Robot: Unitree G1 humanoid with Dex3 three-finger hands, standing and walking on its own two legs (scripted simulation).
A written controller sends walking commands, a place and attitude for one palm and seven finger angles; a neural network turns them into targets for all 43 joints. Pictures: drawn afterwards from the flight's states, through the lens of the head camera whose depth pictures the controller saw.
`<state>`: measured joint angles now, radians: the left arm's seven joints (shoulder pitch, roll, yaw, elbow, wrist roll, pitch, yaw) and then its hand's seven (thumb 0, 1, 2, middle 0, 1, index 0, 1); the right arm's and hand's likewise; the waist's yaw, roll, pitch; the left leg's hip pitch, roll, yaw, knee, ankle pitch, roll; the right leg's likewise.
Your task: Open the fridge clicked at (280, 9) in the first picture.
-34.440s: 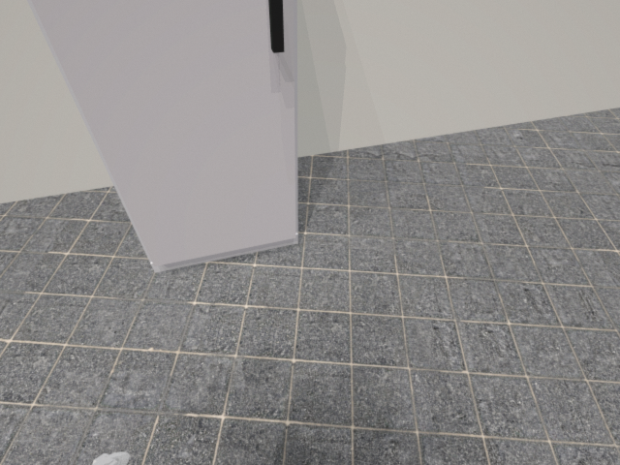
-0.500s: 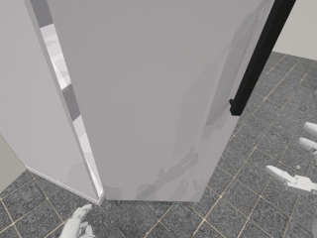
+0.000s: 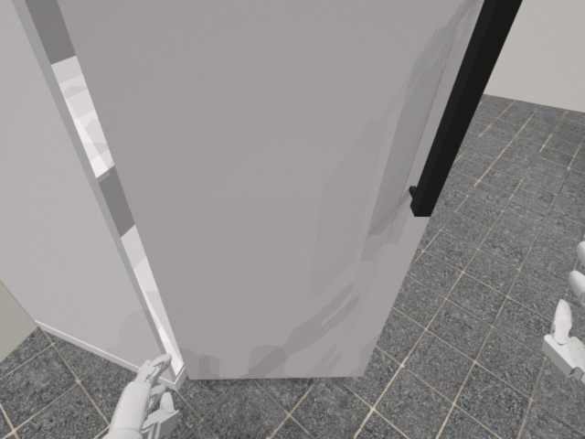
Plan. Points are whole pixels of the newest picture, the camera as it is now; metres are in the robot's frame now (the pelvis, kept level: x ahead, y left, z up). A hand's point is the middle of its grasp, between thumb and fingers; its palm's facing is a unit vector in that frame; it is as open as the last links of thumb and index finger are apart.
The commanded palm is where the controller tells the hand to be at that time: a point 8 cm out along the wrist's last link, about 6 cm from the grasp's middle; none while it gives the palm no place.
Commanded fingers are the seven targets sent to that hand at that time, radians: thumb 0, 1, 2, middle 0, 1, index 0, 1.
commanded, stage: draw the hand back to the body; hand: right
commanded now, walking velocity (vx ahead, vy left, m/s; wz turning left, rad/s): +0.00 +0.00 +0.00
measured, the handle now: (449, 112) +0.47 -0.23 +0.26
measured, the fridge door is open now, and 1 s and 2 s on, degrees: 67 67 67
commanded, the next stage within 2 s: step back with the hand held close in 0.20 s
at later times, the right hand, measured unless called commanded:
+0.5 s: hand (559, 322) +0.20 -0.28 +0.16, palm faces +0.44 +0.79 -0.42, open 7.4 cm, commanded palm +0.13 -0.31 +0.17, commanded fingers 0.00 -0.90 -0.90 0.20 0.30 0.20 0.30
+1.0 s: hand out of the picture +0.11 -0.31 +0.14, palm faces +0.46 +0.77 -0.44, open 7.4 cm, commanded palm +0.05 -0.34 +0.17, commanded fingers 0.00 -0.90 -0.90 0.20 0.30 0.20 0.30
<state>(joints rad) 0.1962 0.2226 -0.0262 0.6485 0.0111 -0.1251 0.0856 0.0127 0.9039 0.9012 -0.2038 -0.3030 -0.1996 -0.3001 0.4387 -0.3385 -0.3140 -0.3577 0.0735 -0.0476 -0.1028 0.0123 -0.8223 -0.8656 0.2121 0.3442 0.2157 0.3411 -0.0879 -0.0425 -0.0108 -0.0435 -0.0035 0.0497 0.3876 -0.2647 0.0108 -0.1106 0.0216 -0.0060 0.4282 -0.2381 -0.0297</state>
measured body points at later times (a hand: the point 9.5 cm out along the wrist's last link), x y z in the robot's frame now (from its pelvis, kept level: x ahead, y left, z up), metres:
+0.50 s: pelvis -0.01 -0.01 +0.00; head -0.01 +0.00 +0.45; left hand +0.17 +0.23 -0.08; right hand +0.17 -0.31 +0.19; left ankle -0.03 +0.11 -0.74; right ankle +0.00 -0.10 -0.74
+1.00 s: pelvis -0.08 -0.03 -0.01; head -0.07 -0.05 +0.44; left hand +0.10 +0.20 -0.08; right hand +0.08 -0.35 +0.17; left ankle -0.03 +0.11 -0.74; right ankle +0.00 -0.10 -0.74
